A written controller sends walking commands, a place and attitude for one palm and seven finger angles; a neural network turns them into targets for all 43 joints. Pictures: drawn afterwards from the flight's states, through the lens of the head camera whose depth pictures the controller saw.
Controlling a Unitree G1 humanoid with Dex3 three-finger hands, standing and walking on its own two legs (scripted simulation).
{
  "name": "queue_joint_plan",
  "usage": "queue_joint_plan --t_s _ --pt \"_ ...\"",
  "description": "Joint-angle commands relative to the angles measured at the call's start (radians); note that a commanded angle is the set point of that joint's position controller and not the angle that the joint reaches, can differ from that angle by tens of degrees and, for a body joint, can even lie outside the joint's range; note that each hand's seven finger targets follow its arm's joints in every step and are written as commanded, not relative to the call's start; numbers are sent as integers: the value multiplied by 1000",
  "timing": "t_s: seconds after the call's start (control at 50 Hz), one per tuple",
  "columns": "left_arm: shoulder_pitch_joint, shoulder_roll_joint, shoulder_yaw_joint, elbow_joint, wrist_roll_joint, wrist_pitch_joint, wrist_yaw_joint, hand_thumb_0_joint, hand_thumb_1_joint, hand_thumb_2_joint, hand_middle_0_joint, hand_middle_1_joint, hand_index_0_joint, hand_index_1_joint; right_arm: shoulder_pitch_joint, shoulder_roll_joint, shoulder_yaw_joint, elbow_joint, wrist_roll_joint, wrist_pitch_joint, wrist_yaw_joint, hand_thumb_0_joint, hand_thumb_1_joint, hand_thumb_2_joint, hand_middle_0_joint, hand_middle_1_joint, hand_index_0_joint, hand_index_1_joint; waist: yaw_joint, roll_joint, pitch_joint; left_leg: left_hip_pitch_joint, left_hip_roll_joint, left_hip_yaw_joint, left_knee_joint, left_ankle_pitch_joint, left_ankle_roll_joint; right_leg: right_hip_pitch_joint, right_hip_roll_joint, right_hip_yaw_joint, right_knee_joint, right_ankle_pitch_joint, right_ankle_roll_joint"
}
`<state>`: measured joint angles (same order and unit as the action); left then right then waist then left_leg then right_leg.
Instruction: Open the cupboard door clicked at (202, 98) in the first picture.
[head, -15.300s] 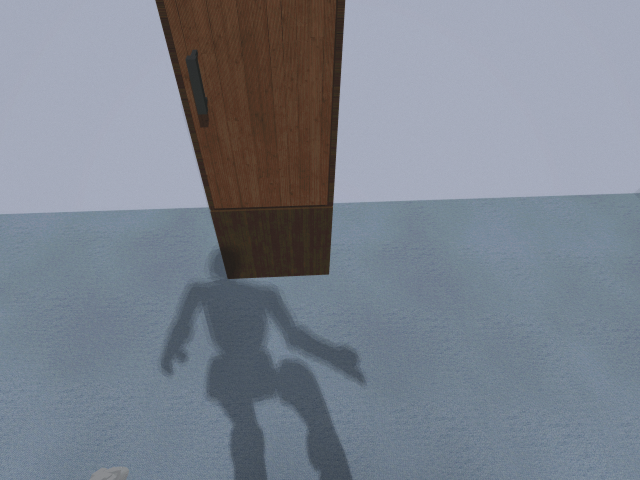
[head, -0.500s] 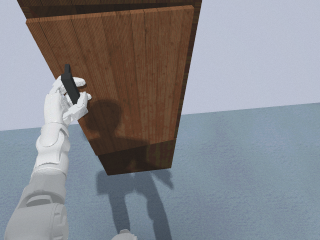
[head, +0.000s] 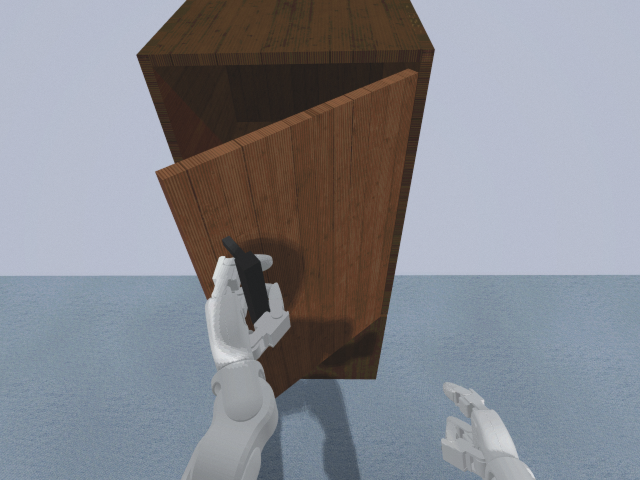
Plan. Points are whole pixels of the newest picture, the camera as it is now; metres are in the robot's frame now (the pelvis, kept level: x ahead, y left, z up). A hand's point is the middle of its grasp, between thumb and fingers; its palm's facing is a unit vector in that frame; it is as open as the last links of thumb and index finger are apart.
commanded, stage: pull the door open along its arc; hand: left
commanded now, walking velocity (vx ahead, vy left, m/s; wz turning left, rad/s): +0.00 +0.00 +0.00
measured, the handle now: (247, 284) +0.33 +0.11 +0.09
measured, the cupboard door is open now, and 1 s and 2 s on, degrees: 40 44 49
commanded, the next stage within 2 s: open thumb and fingers to let go in 0.14 s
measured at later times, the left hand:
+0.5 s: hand (296, 323) +0.28 +0.04 +0.09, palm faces +0.40 -0.92 -0.02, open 7.2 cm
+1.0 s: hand (293, 328) +0.28 +0.05 +0.09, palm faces +0.35 -0.94 -0.01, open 14.8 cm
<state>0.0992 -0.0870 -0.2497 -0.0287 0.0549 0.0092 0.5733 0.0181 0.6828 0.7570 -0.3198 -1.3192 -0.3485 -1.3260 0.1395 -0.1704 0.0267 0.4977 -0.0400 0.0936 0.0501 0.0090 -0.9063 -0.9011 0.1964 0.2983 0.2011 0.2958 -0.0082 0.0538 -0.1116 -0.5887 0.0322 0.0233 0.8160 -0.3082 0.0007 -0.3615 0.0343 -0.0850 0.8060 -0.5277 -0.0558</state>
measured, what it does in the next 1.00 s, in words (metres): stands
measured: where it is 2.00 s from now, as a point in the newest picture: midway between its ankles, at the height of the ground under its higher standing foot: outside the picture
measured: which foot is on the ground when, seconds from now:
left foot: down 0.00-1.00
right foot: down 0.00-1.00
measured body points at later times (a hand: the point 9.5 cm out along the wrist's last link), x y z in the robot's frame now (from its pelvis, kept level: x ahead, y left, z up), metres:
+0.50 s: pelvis +0.01 -0.04 +0.00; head +0.00 -0.08 +0.45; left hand +0.26 +0.09 +0.09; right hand +0.18 -0.26 -0.10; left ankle +0.06 +0.12 -0.70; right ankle -0.07 -0.08 -0.70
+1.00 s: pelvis +0.01 -0.03 +0.00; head +0.00 -0.06 +0.45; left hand +0.25 +0.10 +0.09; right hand +0.19 -0.25 -0.09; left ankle +0.07 +0.12 -0.70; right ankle -0.07 -0.08 -0.70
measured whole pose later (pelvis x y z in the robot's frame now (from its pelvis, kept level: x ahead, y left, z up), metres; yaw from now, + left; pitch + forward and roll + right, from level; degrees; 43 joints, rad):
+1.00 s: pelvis +0.01 -0.03 +0.00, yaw +0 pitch +4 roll +2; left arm 0.22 -0.07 -0.25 -0.07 0.02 -0.07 0.53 -0.01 -0.48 0.31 -0.25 -0.81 -0.27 -0.82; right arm 0.17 -0.21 0.01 0.55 -0.04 0.08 -0.01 0.01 -0.91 -0.90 0.20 0.30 0.20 0.30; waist 0.00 0.05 -0.10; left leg -0.54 0.01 -0.03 0.78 -0.30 -0.03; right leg -0.33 0.04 -0.09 0.81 -0.55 -0.09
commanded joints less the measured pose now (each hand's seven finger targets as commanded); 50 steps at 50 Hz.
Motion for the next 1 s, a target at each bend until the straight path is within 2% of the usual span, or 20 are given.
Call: queue_joint_plan --t_s 0.0,0.04,0.08,0.1,0.18,0.22,0.26,0.28,0.3,0.34,0.38,0.44,0.48,0.58,0.62,0.66,0.78,0.8,0.86,0.98 --pt "-5 -196 -83 -297 -6 -21 0 0 900 900 -400 -1350 -400 -1350 -106 -99 -37 -148 13 -39 -11 0 -900 -900 200 300 200 300 11 -118 -159 330 -11 -39 -53 218 19 -61 -36 40 -182 532 46" --pt "69 -221 -118 -342 -23 -5 -16 0 900 900 -400 -1350 -400 -1350 -119 -92 -29 -151 21 -43 -2 0 -900 -900 200 300 200 300 18 -109 -144 337 -15 -39 -50 226 17 -37 -47 44 -193 586 51" --pt "138 -182 -93 -371 -27 6 -26 0 900 900 -400 -1350 -400 -1350 -123 -91 -24 -147 23 -42 1 0 -900 -900 200 300 200 300 30 -113 -122 332 -17 -39 -49 228 15 -19 -54 54 -209 613 53" --pt "102 -167 -76 -365 -26 11 -20 0 900 900 -400 -1350 -400 -1350 -134 -93 -21 -140 20 -39 -2 0 -900 -900 200 300 200 300 24 -94 -100 324 -22 -38 -49 218 15 -34 -60 59 -211 625 57" --pt "-37 -103 -13 -297 -19 -5 -3 0 900 900 -400 -1350 -400 -1350 -143 -98 -17 -116 8 -42 -22 0 -900 -900 200 300 200 300 8 -160 -5 269 -37 -52 -42 142 15 -82 -80 107 -262 520 73" --pt "-181 -62 38 -254 -16 -31 18 0 900 900 -400 -1350 -400 -1350 -156 -98 -18 -91 -1 -48 -36 0 -900 -900 200 300 200 300 -3 -161 -8 240 -45 -59 -26 125 17 -108 -95 139 -260 504 80" --pt "-172 -86 38 -216 -11 -47 26 0 760 840 -390 -1335 -390 -1335 -158 -94 -20 -83 -6 -58 -42 0 -900 -900 200 300 200 300 11 -160 -35 231 -49 -63 -18 122 15 -101 -105 160 -262 493 81" --pt "-164 -69 47 -231 -8 -55 25 0 690 810 -385 -1327 -385 -1327 -148 -93 -25 -83 -7 -63 -44 0 -900 -900 200 300 200 300 17 -164 -59 233 -49 -63 -22 133 15 -79 -107 166 -259 519 82" --pt "-117 -78 44 -227 -8 -60 18 0 620 780 -380 -1320 -380 -1320 -138 -93 -29 -88 -7 -64 -44 0 -900 -900 200 300 200 300 29 -169 -99 238 -51 -60 -28 155 15 -47 -110 169 -245 586 84" --pt "-92 -76 33 -256 -10 -75 1 0 480 720 -370 -1305 -370 -1305 -113 -97 -36 -92 -6 -64 -46 0 -900 -900 200 300 200 300 26 -159 -154 254 -51 -54 -31 206 15 -2 -111 161 -210 746 91" --pt "-74 -72 25 -249 -11 -81 -19 0 340 660 -360 -1290 -360 -1290 -90 -102 -40 -91 -2 -62 -46 0 -900 -900 200 300 200 300 17 -190 -154 246 -51 -54 -34 215 18 20 -116 162 -207 815 102" --pt "-69 -67 23 -268 -17 -99 -35 0 130 570 -345 -1268 -345 -1268 -82 -108 -42 -94 1 -61 -49 0 -900 -900 200 300 200 300 13 -179 -146 248 -51 -50 -37 224 19 25 -119 156 -194 876 108" --pt "-55 -53 27 -267 -13 -109 -43 0 -10 510 -335 -1253 -335 -1253 -75 -110 -45 -92 4 -62 -50 0 -900 -900 200 300 200 300 7 -191 -127 239 -48 -56 -37 222 21 21 -117 154 -194 868 107" --pt "-9 -30 45 -306 -14 -142 -52 0 -360 360 -310 -1215 -310 -1215 -78 -110 -46 -103 1 -66 -54 0 -900 -900 200 300 200 300 17 -182 -144 233 -52 -55 -27 227 24 24 -120 166 -181 906 114" --pt "-30 -36 38 -318 -16 -152 -52 0 -500 300 -300 -1200 -300 -1200 -78 -111 -45 -103 2 -65 -57 0 -900 -900 200 300 200 300 10 -169 -148 236 -54 -55 -27 228 24 20 -121 164 -172 914 112" --pt "-12 -44 32 -307 -15 -155 -55 0 -500 300 -300 -1200 -300 -1200 -74 -112 -45 -106 2 -66 -58 0 -900 -900 200 300 200 300 8 -179 -144 237 -53 -55 -26 227 24 11 -116 151 -167 898 110" --pt "16 -64 10 -294 -11 -152 -56 0 -500 300 -250 -900 -250 -900 -74 -115 -47 -115 4 -68 -58 0 -900 -900 200 300 200 300 7 -189 -130 242 -51 -57 -23 223 28 -9 -107 138 -169 846 105" --pt "0 -67 8 -292 -11 -150 -54 0 -500 300 -242 -850 -242 -850 -82 -114 -44 -115 5 -66 -59 0 -900 -900 200 300 200 300 8 -165 -127 245 -51 -54 -24 224 28 -19 -106 135 -167 838 102" --pt "-55 -73 5 -284 -12 -142 -40 0 -500 300 -217 -700 -217 -700 -85 -113 -41 -111 4 -65 -62 0 -900 -900 200 300 200 300 0 -173 -123 244 -52 -57 -24 202 26 -34 -103 130 -173 778 100" --pt "-61 -90 -4 -267 -5 -124 -22 0 -500 300 -167 -400 -167 -400 -88 -109 -42 -113 4 -66 -60 0 -900 -900 200 300 200 300 11 -158 -136 253 -47 -56 -28 198 26 -47 -89 111 -172 694 86"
